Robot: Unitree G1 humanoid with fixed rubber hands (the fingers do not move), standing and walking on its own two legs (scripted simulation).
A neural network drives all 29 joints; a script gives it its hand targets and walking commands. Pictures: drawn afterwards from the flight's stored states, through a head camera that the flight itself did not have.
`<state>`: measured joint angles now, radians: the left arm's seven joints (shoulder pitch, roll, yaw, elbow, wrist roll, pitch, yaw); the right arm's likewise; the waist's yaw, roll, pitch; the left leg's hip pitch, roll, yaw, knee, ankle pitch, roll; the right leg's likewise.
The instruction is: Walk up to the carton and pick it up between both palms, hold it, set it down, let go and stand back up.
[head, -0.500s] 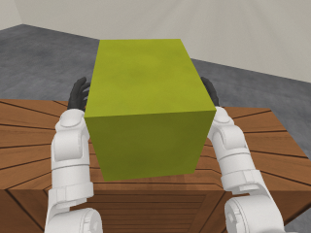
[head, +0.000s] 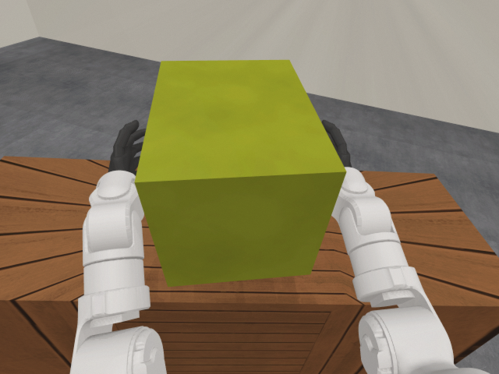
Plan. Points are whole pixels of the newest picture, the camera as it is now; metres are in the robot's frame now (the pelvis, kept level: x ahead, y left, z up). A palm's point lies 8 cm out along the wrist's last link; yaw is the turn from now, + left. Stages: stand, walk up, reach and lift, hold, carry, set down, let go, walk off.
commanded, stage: hold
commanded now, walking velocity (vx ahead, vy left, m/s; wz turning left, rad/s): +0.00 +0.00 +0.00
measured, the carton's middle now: (233, 164) +0.41 +0.00 +0.17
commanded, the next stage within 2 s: none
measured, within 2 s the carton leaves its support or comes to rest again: neither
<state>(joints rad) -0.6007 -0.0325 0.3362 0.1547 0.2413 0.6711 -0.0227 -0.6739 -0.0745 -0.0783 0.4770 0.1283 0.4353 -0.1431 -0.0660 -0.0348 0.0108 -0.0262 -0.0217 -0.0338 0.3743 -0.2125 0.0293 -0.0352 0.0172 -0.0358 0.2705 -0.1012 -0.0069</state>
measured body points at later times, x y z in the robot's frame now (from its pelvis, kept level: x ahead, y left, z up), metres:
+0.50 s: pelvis +0.00 +0.00 +0.00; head -0.05 +0.02 +0.45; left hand +0.38 +0.16 +0.19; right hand +0.38 -0.16 +0.19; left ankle +0.00 +0.10 -0.75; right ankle +0.04 -0.12 -0.75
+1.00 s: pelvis +0.00 +0.00 +0.00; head -0.05 +0.02 +0.45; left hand +0.37 +0.16 +0.19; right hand +0.38 -0.16 +0.19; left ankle +0.00 +0.10 -0.75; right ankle +0.04 -0.12 -0.75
